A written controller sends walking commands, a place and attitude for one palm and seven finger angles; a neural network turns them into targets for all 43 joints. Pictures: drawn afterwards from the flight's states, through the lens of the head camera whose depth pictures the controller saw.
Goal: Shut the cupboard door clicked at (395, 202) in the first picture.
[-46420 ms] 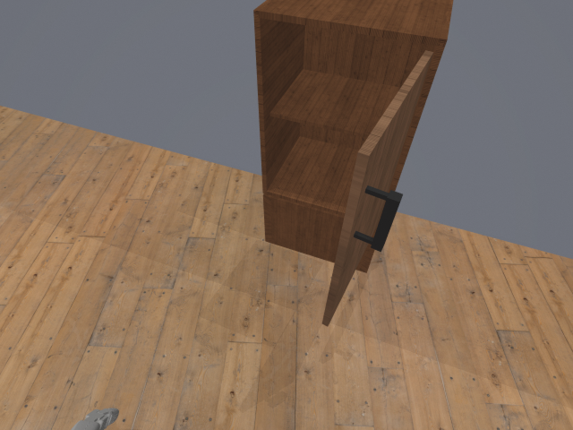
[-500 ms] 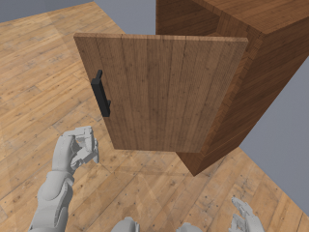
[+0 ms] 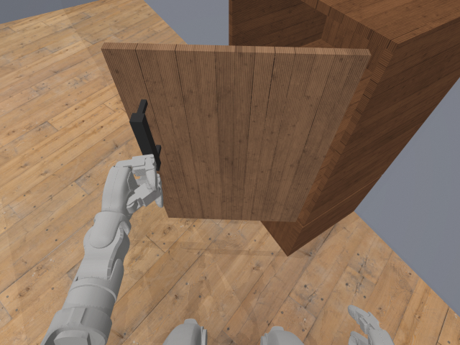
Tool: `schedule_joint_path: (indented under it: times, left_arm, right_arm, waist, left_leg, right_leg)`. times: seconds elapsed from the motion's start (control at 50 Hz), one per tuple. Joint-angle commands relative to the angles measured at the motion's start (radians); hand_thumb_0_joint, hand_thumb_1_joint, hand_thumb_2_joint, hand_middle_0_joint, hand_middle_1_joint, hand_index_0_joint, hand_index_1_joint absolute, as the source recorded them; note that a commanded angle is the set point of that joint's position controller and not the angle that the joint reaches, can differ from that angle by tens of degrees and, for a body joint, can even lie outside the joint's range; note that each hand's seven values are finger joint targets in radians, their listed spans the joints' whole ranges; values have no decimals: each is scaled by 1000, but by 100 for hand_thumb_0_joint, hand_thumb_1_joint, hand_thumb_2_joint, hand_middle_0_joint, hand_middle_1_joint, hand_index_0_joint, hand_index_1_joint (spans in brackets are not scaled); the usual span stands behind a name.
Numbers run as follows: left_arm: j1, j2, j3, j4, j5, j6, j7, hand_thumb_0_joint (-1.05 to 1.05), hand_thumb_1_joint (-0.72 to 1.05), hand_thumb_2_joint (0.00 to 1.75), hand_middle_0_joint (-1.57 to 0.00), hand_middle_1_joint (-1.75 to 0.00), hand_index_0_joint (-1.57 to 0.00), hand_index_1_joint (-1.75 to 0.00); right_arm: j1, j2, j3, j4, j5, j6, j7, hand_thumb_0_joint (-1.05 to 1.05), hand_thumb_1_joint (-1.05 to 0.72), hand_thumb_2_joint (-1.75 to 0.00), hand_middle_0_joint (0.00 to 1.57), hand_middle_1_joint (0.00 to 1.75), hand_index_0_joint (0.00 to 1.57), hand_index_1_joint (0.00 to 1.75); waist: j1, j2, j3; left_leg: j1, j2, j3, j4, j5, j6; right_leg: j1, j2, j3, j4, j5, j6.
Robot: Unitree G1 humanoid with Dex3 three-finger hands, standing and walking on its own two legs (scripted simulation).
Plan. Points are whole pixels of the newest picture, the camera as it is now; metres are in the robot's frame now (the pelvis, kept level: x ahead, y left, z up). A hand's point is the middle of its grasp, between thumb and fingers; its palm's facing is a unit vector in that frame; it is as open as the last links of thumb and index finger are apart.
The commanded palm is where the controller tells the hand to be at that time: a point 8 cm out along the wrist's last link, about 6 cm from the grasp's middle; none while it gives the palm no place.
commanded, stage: bring the fist close to the handle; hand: left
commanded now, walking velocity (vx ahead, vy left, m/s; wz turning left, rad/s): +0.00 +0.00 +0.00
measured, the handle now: (149, 136) +0.49 +0.18 +0.06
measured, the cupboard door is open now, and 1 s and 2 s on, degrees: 55 53 41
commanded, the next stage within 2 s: push the door shut along its arc in 0.44 s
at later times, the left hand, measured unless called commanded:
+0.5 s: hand (157, 187) +0.37 +0.14 +0.06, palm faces -0.02 -1.00 -0.02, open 3.1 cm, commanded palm +0.35 +0.19 +0.06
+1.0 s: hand (164, 159) +0.43 +0.14 +0.06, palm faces -0.14 -0.99 -0.03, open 3.1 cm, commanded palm +0.42 +0.18 +0.06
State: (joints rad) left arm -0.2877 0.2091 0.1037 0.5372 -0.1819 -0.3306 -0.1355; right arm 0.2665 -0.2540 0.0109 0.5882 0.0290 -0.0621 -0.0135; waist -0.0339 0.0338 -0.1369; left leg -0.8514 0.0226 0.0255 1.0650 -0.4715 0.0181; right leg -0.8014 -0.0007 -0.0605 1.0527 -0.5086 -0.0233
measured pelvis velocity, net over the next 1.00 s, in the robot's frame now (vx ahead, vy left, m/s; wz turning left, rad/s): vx -0.02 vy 0.00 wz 0.00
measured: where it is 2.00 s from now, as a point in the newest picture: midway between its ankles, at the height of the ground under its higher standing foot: outside the picture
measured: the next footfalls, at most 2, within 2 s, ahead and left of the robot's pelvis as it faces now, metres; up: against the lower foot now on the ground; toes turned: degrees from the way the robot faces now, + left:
none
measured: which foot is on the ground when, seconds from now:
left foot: down 0.00-1.00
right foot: down 0.00-1.00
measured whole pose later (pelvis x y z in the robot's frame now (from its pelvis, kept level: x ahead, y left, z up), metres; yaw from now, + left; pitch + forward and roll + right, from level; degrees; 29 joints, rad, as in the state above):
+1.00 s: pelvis -0.02 +0.00 -0.01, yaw +0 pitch +18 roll -1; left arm -0.70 0.30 0.19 1.00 -0.16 -0.42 -0.25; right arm 0.32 -0.27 0.01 0.65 0.03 -0.02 -0.01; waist -0.08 0.03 -0.13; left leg -0.96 0.02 0.02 1.11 -0.46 0.03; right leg -0.91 0.00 -0.06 1.10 -0.50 -0.02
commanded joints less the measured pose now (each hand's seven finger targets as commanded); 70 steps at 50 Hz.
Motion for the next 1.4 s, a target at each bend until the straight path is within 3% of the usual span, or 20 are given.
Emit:
schedule_joint_path:
  times: [0.0,0.1,0.12,0.16,0.3,0.36,0.46,0.54,0.56,0.64,0.66,0.74,0.8,0.84,0.92,0.98,1.16,1.24,1.34,1.38]
  left_arm:
    - [-409,106,44,-174,-11,-92,18,0,90,90,-130,-150,-130,-150]
    - [-359,144,91,-174,17,-157,52,0,90,90,-130,-150,-130,-150]
    - [-332,122,72,-167,18,-159,49,0,90,90,-130,-150,-130,-150]
    - [-239,176,127,-122,20,-144,45,0,90,90,-130,-150,-130,-150]
    - [-372,112,55,-117,-8,-129,14,0,90,90,-130,-150,-130,-150]
    - [-454,141,69,-152,-10,-175,17,0,90,90,-130,-150,-130,-150]
    - [-472,123,40,-91,17,-195,12,0,90,90,-130,-150,-130,-150]
    - [-434,106,37,-41,14,-155,14,0,90,90,-130,-150,-130,-150]
    - [-443,141,65,-13,17,-141,13,0,90,90,-130,-150,-130,-150]
    - [-594,186,94,16,17,-144,7,0,90,90,-130,-150,-130,-150]
    - [-628,238,129,20,19,-154,5,0,90,90,-130,-150,-130,-150]
    - [-680,188,86,57,18,-190,-30,0,90,90,-130,-150,-130,-150]
    - [-682,175,72,156,16,-171,-69,0,90,90,-130,-150,-130,-150]
    - [-723,175,59,229,22,-149,-92,0,90,90,-130,-150,-130,-150]
    - [-814,220,97,311,15,-122,-118,0,90,90,-130,-150,-130,-150]
    - [-919,265,122,310,11,-135,-135,0,90,90,-130,-150,-130,-150]
    - [-1023,297,119,370,26,-138,-186,0,90,90,-130,-150,-130,-150]
    - [-1107,302,100,408,30,-121,-198,0,90,90,-130,-150,-130,-150]
    - [-1159,326,110,428,35,-118,-214,0,90,90,-130,-150,-130,-150]
    - [-1215,316,88,416,41,-126,-220,0,90,90,-130,-150,-130,-150]
  right_arm:
    - [29,-136,-57,-103,3,-38,-9,0,-90,-90,20,30,20,30]
    - [36,-130,-63,-100,-8,-33,3,0,-90,-90,20,30,20,30]
    - [34,-127,-62,-103,-7,-30,9,0,-90,-90,20,30,20,30]
    - [43,-134,-63,-108,-7,-17,13,0,-90,-90,20,30,20,30]
    - [28,-134,-60,-111,7,-3,-1,0,-90,-90,20,30,20,30]
    - [23,-138,-63,-98,4,-18,-13,0,-90,-90,20,30,20,30]
    - [34,-142,-64,-72,1,-33,-10,0,-90,-90,20,30,20,30]
    - [34,-144,-63,-84,3,-27,-1,0,-90,-90,20,30,20,30]
    - [43,-150,-64,-79,3,-24,-4,0,-90,-90,20,30,20,30]
    - [43,-144,-57,-77,3,-14,-11,0,-90,-90,20,30,20,30]
    - [47,-150,-56,-73,2,-13,-16,0,-90,-90,20,30,20,30]
    - [61,-143,-59,-59,1,-21,-11,0,-90,-90,20,30,20,30]
    - [90,-155,-63,-43,1,-17,-4,0,-90,-90,20,30,20,30]
    - [101,-160,-62,-40,6,-8,-2,0,-90,-90,20,30,20,30]
    - [124,-169,-61,-33,7,5,-6,0,-90,-90,20,30,20,30]
    - [136,-173,-61,-26,5,5,-11,0,-90,-90,20,30,20,30]
    - [186,-187,-65,-3,-3,9,1,0,-90,-90,20,30,20,30]
    - [193,-193,-60,7,1,13,2,0,-90,-90,20,30,20,30]
    - [210,-198,-58,12,-2,7,3,0,-90,-90,20,30,20,30]
    - [217,-200,-58,21,-4,2,3,0,-90,-90,20,30,20,30]
  waist:
    - [-34,-46,-312]
    - [6,-7,-405]
    - [7,-4,-400]
    - [29,-17,-384]
    - [-32,-89,-238]
    - [-35,-54,-276]
    - [-33,26,-325]
    - [-23,1,-320]
    - [-27,-21,-328]
    - [-47,-61,-298]
    - [-45,-49,-298]
    - [-49,20,-371]
    - [-68,-1,-367]
    - [-83,-22,-314]
    - [-98,-59,-316]
    - [-110,-34,-366]
    - [-130,64,-455]
    - [-165,39,-391]
    - [-176,62,-434]
    - [-184,123,-458]
  left_leg:
    - [214,-12,-53,-126,262,3]
    - [255,-14,-46,-121,333,-1]
    - [254,-16,-41,-126,328,0]
    - [225,-17,-33,-135,325,0]
    - [164,-18,-28,-157,175,10]
    - [180,-18,-33,-141,149,13]
    - [233,-15,-55,-134,165,4]
    - [225,-17,-57,-152,167,2]
    - [218,-15,-56,-146,176,5]
    - [155,-20,-47,-135,146,12]
    - [154,-18,-49,-131,144,11]
    - [217,-16,-57,-109,222,3]
    - [219,-11,-66,-99,235,3]
    - [175,-13,-68,-102,194,6]
    - [126,-17,-66,-84,177,16]
    - [126,-17,-70,-61,187,20]
    - [206,-6,-104,-30,258,15]
    - [156,-2,-109,-32,182,18]
    - [170,-1,-118,-16,199,19]
    - [227,4,-136,-14,214,13]
  right_leg:
    - [127,9,46,-141,344,2]
    - [159,10,52,-113,408,-3]
    - [163,12,51,-117,405,-1]
    - [193,15,55,-125,414,-3]
    - [149,8,68,-194,269,9]
    - [131,8,79,-189,225,7]
    - [69,14,55,-149,227,-3]
    - [84,13,47,-158,232,-3]
    - [91,16,48,-156,244,-1]
    - [112,10,71,-165,233,8]
    - [108,11,73,-159,228,5]
    - [80,12,62,-123,299,-3]
    - [43,16,53,-120,303,-2]
    - [17,16,51,-127,267,-2]
    - [19,16,60,-127,257,1]
    - [9,17,69,-112,262,1]
    - [-97,29,46,-69,261,-10]
    - [-131,32,48,-87,194,-6]
    - [-156,36,45,-74,194,-10]
    - [-216,36,36,-62,184,-13]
